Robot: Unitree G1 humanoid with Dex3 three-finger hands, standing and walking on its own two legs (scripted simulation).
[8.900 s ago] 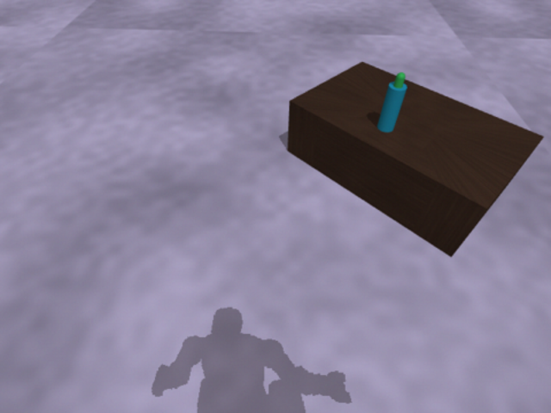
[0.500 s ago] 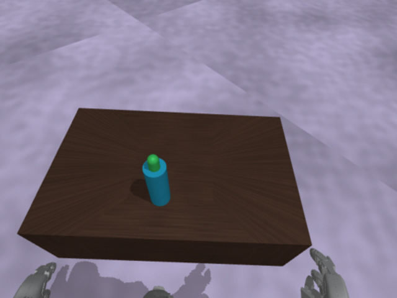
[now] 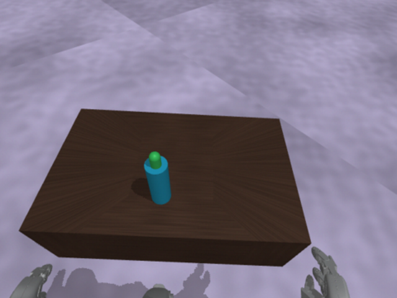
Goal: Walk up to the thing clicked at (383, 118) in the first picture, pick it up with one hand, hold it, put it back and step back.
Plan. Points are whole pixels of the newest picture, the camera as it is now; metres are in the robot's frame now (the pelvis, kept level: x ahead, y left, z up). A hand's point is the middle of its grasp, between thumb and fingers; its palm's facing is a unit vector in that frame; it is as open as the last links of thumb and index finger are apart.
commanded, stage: go down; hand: left
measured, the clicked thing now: (158, 177) +0.53 +0.15 -0.24
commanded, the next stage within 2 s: none
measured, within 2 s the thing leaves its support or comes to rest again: neither
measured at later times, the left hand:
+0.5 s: hand (58, 218) +0.29 +0.31 -0.03, palm faces +0.16 -0.96 -0.21, open 17.5 cm
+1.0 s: hand (58, 191) +0.35 +0.32 -0.02, palm faces +0.13 -0.98 -0.12, open 17.5 cm
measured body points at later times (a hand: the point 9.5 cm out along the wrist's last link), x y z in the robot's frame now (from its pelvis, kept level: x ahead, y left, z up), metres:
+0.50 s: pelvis +0.00 +0.00 +0.00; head +0.06 +0.02 +0.45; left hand +0.28 +0.36 -0.01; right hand +0.12 -0.27 -0.08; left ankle +0.04 +0.13 -0.67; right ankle -0.02 -0.15 -0.67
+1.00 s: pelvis -0.01 +0.00 +0.00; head +0.08 +0.03 +0.43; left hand +0.33 +0.38 +0.00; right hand +0.06 -0.28 -0.10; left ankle +0.04 +0.13 -0.67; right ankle -0.02 -0.15 -0.67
